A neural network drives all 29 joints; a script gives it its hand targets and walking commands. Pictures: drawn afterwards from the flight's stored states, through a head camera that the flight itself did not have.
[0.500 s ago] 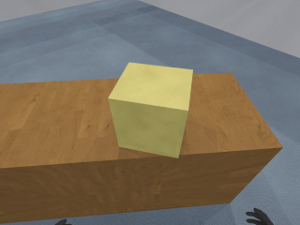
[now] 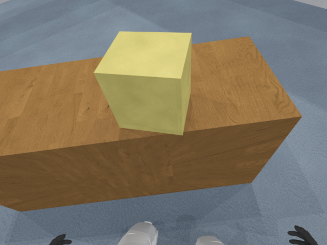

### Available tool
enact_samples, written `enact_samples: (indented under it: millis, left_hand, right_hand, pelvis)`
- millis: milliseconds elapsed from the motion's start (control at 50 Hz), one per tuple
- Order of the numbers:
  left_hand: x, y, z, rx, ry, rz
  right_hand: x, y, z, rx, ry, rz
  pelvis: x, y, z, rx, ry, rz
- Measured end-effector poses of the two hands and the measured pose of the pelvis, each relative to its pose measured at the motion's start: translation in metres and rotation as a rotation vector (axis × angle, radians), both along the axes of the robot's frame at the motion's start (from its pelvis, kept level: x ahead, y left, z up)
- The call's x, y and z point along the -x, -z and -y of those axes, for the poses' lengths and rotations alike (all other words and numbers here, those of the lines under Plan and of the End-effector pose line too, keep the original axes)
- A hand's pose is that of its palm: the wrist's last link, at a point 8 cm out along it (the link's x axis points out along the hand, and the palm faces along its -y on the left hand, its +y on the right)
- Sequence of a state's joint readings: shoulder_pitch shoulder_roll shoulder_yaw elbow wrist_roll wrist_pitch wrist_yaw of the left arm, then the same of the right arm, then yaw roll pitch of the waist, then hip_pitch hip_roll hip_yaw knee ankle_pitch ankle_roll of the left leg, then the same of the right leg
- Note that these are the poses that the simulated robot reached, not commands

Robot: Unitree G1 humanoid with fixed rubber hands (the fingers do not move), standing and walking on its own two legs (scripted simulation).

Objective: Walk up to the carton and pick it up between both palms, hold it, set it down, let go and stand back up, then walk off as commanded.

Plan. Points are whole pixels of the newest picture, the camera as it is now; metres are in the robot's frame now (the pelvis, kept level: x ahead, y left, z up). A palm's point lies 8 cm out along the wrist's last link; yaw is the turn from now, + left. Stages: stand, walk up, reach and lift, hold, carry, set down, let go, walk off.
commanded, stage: walk off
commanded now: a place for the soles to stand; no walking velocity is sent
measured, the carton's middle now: (152, 85) +0.57 +0.07 +0.03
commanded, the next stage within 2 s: none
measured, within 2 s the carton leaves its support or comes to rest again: neither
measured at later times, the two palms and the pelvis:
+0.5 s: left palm out of the picture -0.01 +0.35 -0.09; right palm out of the picture -0.03 -0.28 -0.07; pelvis -0.14 +0.05 -0.01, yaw +1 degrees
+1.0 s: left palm out of the picture -0.16 +0.33 -0.06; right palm out of the picture -0.20 -0.30 -0.09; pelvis -0.31 +0.03 -0.01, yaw +1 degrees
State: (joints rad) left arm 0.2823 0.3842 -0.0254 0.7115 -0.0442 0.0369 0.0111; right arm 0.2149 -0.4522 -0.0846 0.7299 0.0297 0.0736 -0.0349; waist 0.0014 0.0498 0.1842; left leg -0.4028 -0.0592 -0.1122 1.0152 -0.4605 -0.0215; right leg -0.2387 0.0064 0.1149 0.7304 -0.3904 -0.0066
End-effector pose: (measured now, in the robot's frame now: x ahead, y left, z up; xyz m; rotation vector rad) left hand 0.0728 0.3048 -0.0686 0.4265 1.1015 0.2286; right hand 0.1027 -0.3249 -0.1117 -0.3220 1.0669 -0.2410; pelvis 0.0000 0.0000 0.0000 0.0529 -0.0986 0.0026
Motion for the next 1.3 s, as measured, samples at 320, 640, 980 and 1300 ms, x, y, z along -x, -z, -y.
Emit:
enact_samples:
  millis: [320, 640, 980, 1300]
  left_hand:
    - [0.009, 0.002, -0.023, 0.052, 0.069, 0.245]
    - [0.176, 0.048, -0.038, 0.069, 0.026, 0.024]
    - [0.232, -0.003, -0.021, 0.022, 0.07, 0.201]
    - [0.357, 0.045, -0.044, 0.13, -0.001, 0.089]
  right_hand:
    - [0.088, -0.008, -0.03, 0.054, -0.01, 0.018]
    - [0.18, -0.022, -0.038, 0.092, -0.028, 0.087]
    - [0.293, -0.016, -0.019, 0.067, -0.017, 0.059]
    - [0.376, -0.058, -0.047, 0.162, -0.05, 0.082]
  pelvis:
    - [0.09, 0.013, -0.037, 0.055, -0.012, 0.055]
    - [0.193, 0.024, -0.04, 0.051, 0.007, 0.023]
    - [0.305, 0.01, -0.03, 0.015, -0.015, 0.039]
    - [0.382, 0.007, -0.05, 0.075, -0.038, 0.015]
